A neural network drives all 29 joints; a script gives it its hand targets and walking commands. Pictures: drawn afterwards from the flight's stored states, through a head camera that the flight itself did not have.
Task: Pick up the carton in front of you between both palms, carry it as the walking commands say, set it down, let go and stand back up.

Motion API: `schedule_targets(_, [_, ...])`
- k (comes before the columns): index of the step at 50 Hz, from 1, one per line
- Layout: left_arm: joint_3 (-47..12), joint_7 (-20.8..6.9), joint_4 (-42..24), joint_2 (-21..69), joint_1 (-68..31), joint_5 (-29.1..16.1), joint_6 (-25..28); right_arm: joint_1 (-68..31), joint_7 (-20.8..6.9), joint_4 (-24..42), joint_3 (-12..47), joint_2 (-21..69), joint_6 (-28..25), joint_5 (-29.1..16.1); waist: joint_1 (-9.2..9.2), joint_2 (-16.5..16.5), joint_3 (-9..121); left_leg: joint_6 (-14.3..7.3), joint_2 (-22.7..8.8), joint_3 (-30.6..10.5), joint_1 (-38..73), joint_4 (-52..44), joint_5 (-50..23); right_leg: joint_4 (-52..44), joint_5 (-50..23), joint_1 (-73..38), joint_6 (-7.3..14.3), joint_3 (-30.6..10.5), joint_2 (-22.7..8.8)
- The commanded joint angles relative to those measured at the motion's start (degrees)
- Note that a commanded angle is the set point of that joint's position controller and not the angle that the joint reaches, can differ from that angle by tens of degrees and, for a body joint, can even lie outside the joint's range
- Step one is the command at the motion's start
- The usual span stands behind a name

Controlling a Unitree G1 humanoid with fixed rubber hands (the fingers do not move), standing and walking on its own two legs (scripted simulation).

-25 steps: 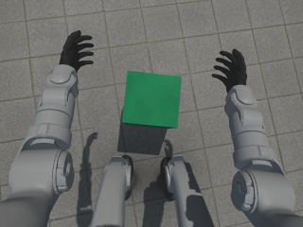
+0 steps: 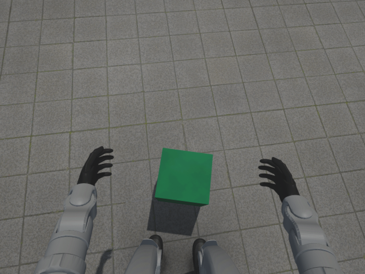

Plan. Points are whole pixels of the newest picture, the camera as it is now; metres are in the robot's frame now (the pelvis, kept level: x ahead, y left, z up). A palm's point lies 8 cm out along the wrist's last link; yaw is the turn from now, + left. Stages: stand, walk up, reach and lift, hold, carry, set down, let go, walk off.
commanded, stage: let go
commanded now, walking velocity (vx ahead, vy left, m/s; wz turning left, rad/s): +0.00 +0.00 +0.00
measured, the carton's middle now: (183, 179) +0.40 -0.03 -0.60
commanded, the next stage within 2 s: stand in 0.84 s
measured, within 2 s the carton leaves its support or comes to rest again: neither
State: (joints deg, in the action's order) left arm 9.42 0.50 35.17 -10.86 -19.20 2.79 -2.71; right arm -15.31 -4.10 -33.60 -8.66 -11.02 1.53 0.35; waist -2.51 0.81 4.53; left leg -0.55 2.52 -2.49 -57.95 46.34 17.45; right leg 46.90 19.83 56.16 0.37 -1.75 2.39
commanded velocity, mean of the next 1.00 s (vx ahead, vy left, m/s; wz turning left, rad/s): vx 0.00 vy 0.00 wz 0.00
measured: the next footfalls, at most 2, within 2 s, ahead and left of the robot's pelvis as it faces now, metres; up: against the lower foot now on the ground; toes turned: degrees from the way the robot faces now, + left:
none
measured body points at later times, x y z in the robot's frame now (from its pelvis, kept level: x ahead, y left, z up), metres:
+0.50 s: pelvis +0.03 +0.00 +0.05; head +0.06 +0.00 +0.50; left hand +0.21 +0.23 -0.02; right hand +0.20 -0.24 -0.02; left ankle +0.02 +0.11 -0.69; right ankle +0.00 -0.11 -0.69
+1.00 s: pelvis +0.03 +0.00 +0.05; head +0.03 +0.00 +0.50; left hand +0.18 +0.27 -0.04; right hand +0.19 -0.28 -0.03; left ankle +0.02 +0.11 -0.69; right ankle +0.00 -0.11 -0.69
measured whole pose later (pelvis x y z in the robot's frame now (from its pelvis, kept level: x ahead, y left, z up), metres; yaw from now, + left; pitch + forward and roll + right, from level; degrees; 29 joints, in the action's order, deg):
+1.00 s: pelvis +0.03 +0.00 +0.05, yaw +0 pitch -2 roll +0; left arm 2.8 0.4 34.9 -17.1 12.8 2.5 -2.6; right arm 10.8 0.8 -34.2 -2.7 -16.7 3.6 2.3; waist 0.2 0.2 -1.2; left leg -0.6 1.6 -2.4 -11.9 30.6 17.0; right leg 29.5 18.1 9.6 1.1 -2.6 2.7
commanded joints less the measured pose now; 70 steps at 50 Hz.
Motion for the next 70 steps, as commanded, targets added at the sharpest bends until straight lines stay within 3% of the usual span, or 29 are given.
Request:
schedule_targets(1, [0.0,-0.4,-5.5,-4.1,2.9,-0.3,2.3,5.1,0.0,5.4,0.8,-4.4,-2.0,-1.1,0.32,-1.7,31.0,0.7,-0.7,-0.2,28.3,-4.2,-22.8,-5.6,-25.8,-22.7,-1.8,-0.8,-1.0])
schedule_targets(9, [-2.1,-1.3,-8.7,-5.1,19.1,-1.6,4.8,20.4,0.9,10.4,3.6,-5.0,-3.9,-1.4,0.54,0.0,20.8,0.7,-0.6,-0.4,40.2,-13.1,-26.7,-14.0,-32.8,-35.6,-2.3,-1.4,-1.1])
schedule_targets(17, [-4.5,-2.5,-12.9,-5.6,29.5,-2.5,3.4,27.2,0.2,13.6,5.2,-5.8,-2.2,-1.6,2.32,-2.0,6.4,1.5,-0.7,0.1,50.9,-21.8,-22.8,-23.2,-25.6,-43.4,-1.5,-0.9,-0.6])
schedule_targets(26, [-5.9,-4.7,-15.9,-6.5,29.2,-2.7,-2.7,25.9,0.0,14.2,4.6,-6.2,3.9,0.1,2.30,0.4,-6.9,1.0,-1.0,1.5,54.2,-24.8,-10.2,-26.8,-10.8,-44.8,-0.9,0.3,-0.8])
schedule_targets(30, [-5.7,-5.0,-16.6,-6.8,28.7,-2.3,-4.5,25.9,0.2,14.0,4.3,-6.2,5.6,0.9,1.89,1.2,-9.1,0.9,-0.8,1.7,56.2,-24.3,-9.6,-26.9,-9.7,-44.6,-0.6,0.4,-1.2])
schedule_targets(36, [-5.2,-4.7,-17.4,-6.5,29.0,-1.7,-5.6,25.1,0.0,14.9,4.3,-6.1,6.6,0.9,2.58,-0.7,-9.5,1.0,-0.8,1.6,56.8,-23.9,-11.1,-26.3,-10.8,-47.0,-0.2,0.4,-1.1])
schedule_targets(37, [-4.9,-3.7,-13.8,-6.9,32.1,-2.8,-3.7,21.9,1.5,18.9,4.5,-7.5,9.7,1.8,3.26,1.8,-5.9,0.6,-0.9,1.4,58.5,-22.2,-13.9,-24.5,-11.0,-47.9,-1.3,0.8,0.3])
schedule_targets(38, [-5.3,-3.2,-15.2,-6.9,31.3,-2.6,-3.5,23.6,2.1,18.0,4.8,-7.1,10.7,1.6,3.47,0.2,-6.8,0.6,-0.7,1.3,57.8,-22.0,-14.1,-24.2,-10.9,-47.8,-1.2,0.7,0.2])
schedule_targets(42, [-5.8,-2.7,-16.3,-7.1,29.6,-2.7,-3.5,23.3,3.0,18.2,5.8,-6.3,12.0,1.2,2.78,-1.2,-7.9,0.3,-0.8,1.3,57.0,-22.2,-13.0,-23.9,-10.3,-46.0,-1.3,0.3,0.0])
schedule_targets(43, [-4.0,-0.4,-8.2,-14.0,30.4,-0.5,-1.6,23.0,5.2,9.1,3.7,-12.6,6.5,1.4,3.04,-3.6,-8.5,1.5,-3.3,-0.2,46.7,-19.8,-6.8,-23.8,-9.6,-41.3,-1.7,-2.3,-3.3])
schedule_targets(45, [-3.8,0.5,-7.1,-14.9,30.2,0.1,0.2,24.5,5.7,6.5,3.8,-12.3,2.5,2.1,2.19,-1.9,-7.2,1.1,-3.9,-2.0,47.2,-20.2,-2.5,-24.6,-4.0,-39.9,-0.9,-4.4,-4.7])
schedule_targets(47, [-4.3,0.5,-5.7,-13.5,29.3,0.0,1.2,23.7,5.4,4.3,3.9,-12.1,0.7,2.1,2.32,-2.2,-6.3,0.5,-4.7,-3.4,47.2,-20.8,-1.0,-24.7,-1.7,-39.0,-0.5,-4.9,-4.6])
schedule_targets(54, [-4.6,0.5,-0.7,-14.8,29.3,-0.4,2.6,22.9,5.4,-1.4,4.3,-14.4,-1.7,1.9,2.77,-0.7,-0.9,-0.1,-6.2,-4.2,49.2,-20.1,-15.3,-22.8,-15.6,-44.5,-0.3,-5.2,-5.4])
schedule_targets(70, [-5.6,0.9,6.9,-17.5,28.5,-1.1,3.3,22.8,5.9,-9.6,5.5,-17.4,-2.9,1.5,2.75,-1.1,-1.8,-0.5,-7.0,-5.4,51.2,-21.8,-21.8,-23.8,-20.9,-47.6,0.2,-5.5,-6.5])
